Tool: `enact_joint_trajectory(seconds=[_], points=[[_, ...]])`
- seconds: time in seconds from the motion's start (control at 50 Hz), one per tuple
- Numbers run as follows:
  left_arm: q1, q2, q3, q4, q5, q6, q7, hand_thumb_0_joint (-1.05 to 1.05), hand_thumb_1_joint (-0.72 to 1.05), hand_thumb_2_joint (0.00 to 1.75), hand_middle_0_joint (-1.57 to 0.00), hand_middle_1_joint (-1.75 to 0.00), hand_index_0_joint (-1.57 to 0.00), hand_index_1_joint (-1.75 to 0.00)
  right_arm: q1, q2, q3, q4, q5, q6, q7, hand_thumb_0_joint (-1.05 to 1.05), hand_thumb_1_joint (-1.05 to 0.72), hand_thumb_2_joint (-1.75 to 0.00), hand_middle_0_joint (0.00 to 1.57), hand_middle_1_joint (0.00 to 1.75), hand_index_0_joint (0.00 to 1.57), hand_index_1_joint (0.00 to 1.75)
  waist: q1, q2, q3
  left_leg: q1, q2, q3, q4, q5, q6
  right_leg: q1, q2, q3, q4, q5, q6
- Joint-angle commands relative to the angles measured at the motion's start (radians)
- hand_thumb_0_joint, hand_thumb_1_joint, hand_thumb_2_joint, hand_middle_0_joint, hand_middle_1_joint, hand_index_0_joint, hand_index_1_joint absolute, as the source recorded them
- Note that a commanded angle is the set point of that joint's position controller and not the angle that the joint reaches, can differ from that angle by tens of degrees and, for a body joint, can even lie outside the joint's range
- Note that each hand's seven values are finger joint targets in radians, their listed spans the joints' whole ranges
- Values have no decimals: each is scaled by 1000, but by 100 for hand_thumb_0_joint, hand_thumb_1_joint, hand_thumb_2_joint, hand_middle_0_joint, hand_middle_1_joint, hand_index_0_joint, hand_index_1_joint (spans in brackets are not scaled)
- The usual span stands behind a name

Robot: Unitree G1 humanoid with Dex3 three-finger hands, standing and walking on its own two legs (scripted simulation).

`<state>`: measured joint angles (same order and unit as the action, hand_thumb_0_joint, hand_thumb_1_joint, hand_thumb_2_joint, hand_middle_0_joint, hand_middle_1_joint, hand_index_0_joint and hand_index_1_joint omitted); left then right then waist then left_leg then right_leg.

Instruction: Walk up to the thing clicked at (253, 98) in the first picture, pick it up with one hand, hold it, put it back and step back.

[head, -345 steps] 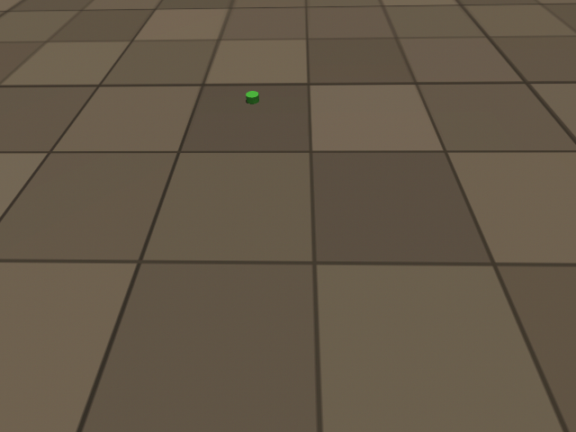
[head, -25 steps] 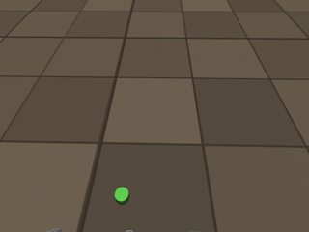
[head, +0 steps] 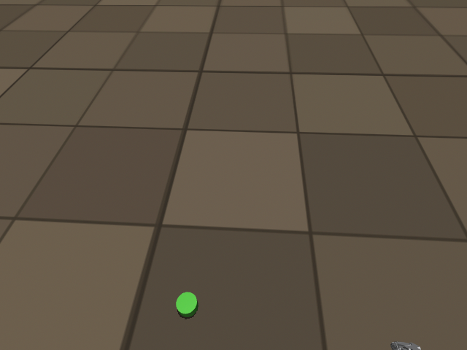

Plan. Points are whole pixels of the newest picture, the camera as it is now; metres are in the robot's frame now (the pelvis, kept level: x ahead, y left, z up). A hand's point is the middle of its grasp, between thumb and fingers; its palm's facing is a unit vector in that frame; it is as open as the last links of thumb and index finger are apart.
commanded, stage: walk up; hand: left
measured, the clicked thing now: (187, 304) +0.44 +0.22 -0.75
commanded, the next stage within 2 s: none
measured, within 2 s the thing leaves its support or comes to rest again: neither
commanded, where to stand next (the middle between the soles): +0.05 -0.03 m, yaw +2 degrees
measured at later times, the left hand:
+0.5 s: hand out of the picture +0.08 +0.26 -0.16, palm faces +0.00 -0.95 -0.32, open 7.4 cm
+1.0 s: hand out of the picture +0.03 +0.25 -0.17, palm faces +0.02 -0.92 -0.40, open 7.4 cm
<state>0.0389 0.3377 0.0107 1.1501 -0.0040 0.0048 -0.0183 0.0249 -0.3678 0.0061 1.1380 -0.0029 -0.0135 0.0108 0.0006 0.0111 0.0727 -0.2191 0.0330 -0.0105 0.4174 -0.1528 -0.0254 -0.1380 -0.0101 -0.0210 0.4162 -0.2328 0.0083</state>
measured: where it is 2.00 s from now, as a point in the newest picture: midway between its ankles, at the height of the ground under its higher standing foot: outside the picture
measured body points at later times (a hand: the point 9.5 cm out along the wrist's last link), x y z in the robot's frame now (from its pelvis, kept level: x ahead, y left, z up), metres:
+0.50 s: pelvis +0.01 +0.01 +0.00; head +0.03 +0.01 +0.45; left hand +0.08 +0.31 -0.13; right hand +0.09 -0.29 -0.13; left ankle +0.05 +0.13 -0.74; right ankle +0.00 -0.12 -0.74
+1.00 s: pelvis -0.04 -0.03 -0.02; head +0.02 -0.04 +0.42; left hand +0.03 +0.30 -0.14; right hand +0.11 -0.34 -0.14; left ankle +0.03 +0.12 -0.72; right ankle -0.03 -0.13 -0.74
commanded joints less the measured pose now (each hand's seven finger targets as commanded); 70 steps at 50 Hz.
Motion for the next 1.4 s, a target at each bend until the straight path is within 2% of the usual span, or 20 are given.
enact_joint_trajectory(seconds=[0.0,0.54,0.64,0.66,0.72,0.84,0.88,0.92,0.94,1.0,1.04,1.08,1.14,1.2,1.24,1.26,1.28,1.3,1.32,1.38], points=[[-55,229,48,-50,1,-23,15,0,90,90,-20,-30,-20,-30,-53,-202,-35,-43,4,-30,-15,0,-90,-90,20,30,20,30,2,-6,-119,80,94,-72,-82,72,33,-10,-124,100,-126,77,-32],[-16,210,46,-42,7,-23,14,0,90,90,-20,-30,-20,-30,-13,-195,-43,-42,2,-27,-16,0,-90,-90,20,30,20,30,-9,1,-120,41,93,-114,-129,56,36,43,-119,67,-139,92,-21],[-12,210,47,-45,7,-25,18,0,90,90,-20,-30,-20,-30,-17,-191,-44,-45,3,-23,-17,0,-90,-90,20,30,20,30,-9,-5,-132,77,89,-96,-103,138,36,35,-122,61,-146,133,-16],[-21,265,80,-67,6,0,24,0,90,90,-20,-30,-20,-30,-21,-258,-63,-49,3,-11,-25,0,-90,-90,20,30,20,30,-11,-29,-35,11,94,-111,-27,381,51,-27,-114,54,-42,316,-26],[21,238,85,-114,-1,22,27,0,90,90,-20,-30,-20,-30,11,-261,-77,-86,13,2,-32,0,-90,-90,20,30,20,30,-9,22,-167,59,132,-124,12,515,91,0,-79,15,71,308,-34],[131,209,96,-154,19,62,15,0,90,90,-20,-30,-20,-30,-64,-301,-108,-204,-8,28,-44,0,-90,-90,20,30,20,30,29,173,-201,-142,255,-255,-3,260,226,-16,-3,33,381,-177,-61],[191,206,100,-152,26,53,12,0,90,90,-20,-30,-20,-30,-100,-268,-109,-235,-18,33,-40,0,-90,-90,20,30,20,30,64,130,-198,-150,186,-197,111,126,181,-16,-37,56,232,-126,-90],[123,304,120,-183,48,16,16,0,90,90,-20,-30,-20,-30,-57,-162,-84,-237,-8,35,-39,0,-90,-90,20,30,20,30,41,-201,-90,-278,-104,-68,395,-304,51,-70,-270,388,-129,-48,-163],[45,371,129,-230,56,6,19,0,90,90,-20,-30,-20,-30,-26,-180,-90,-234,-20,34,-47,0,-90,-90,20,30,20,30,46,-255,-70,-244,-86,-97,515,-421,34,-207,-387,520,-168,-98,-267],[-18,251,105,-261,55,-6,24,0,90,90,-20,-30,-20,-30,85,-204,-97,-183,1,22,-37,0,-90,-90,20,30,20,30,-16,-113,-70,-197,-76,-107,587,-321,33,-131,-244,279,-81,127,-208],[86,269,106,-247,62,-36,23,0,90,90,-20,-30,-20,-30,77,-200,-89,-200,-14,11,-9,0,-90,-90,20,30,20,30,28,-136,-137,-225,-39,-55,445,-299,29,39,-239,290,-126,-168,-182],[212,342,140,-244,58,-52,12,0,90,90,-20,-30,-20,-30,27,-246,-107,-248,-43,11,22,0,-90,-90,20,30,20,30,85,-142,-87,-399,-15,-46,394,-341,37,236,-303,412,-168,-431,-230],[306,344,145,-247,45,-62,12,0,90,90,-20,-30,-20,-30,-40,-218,-106,-298,-54,-3,34,0,-90,-90,20,30,20,30,111,-103,4,-420,15,-49,263,-347,48,266,-326,394,-178,-238,-235],[262,317,129,-291,40,-65,-2,0,90,90,-20,-30,-20,-30,58,-198,-114,-283,-40,-22,40,0,-90,-90,20,30,20,30,53,-139,-27,-203,-8,9,166,-275,54,140,-265,254,-145,-45,-207],[187,293,116,-327,35,-52,-14,0,90,90,-20,-30,-20,-30,198,-188,-127,-246,-29,-42,34,0,-90,-90,20,30,20,30,-29,-108,-71,107,-46,80,-43,-63,58,-60,-179,91,-3,-22,-160],[179,245,101,-343,33,-43,-17,0,90,90,-20,-30,-20,-30,293,-218,-147,-223,-33,-53,19,0,-90,-90,20,30,20,30,-72,-40,-107,350,-46,45,-51,-60,74,-261,-108,6,149,-54,-115],[170,162,75,-362,28,-37,-15,0,90,90,-20,-30,-20,-30,367,-285,-164,-217,-48,-58,-2,0,-90,-90,20,30,20,30,-109,128,-134,478,151,-246,-135,-235,126,-469,-7,-63,392,-150,-67],[166,174,78,-371,35,-24,-5,0,90,90,-20,-30,-20,-30,359,-372,-177,-255,-45,-64,-17,0,-90,-90,20,30,20,30,-104,160,-92,354,382,-536,-184,-294,238,-550,29,37,513,-362,-37],[152,271,102,-352,31,-22,5,0,90,90,-20,-30,-20,-30,317,-386,-177,-266,-18,-61,-21,0,-90,-90,20,30,20,30,-87,54,-15,194,427,-529,-179,-220,316,-481,-43,142,582,-350,-42],[261,260,96,-293,11,-16,5,0,90,90,-20,-30,-20,-30,211,-282,-132,-302,-11,-67,-41,0,-90,-90,20,30,20,30,-11,64,2,149,293,-216,-57,226,245,-400,-45,176,560,-262,-31]])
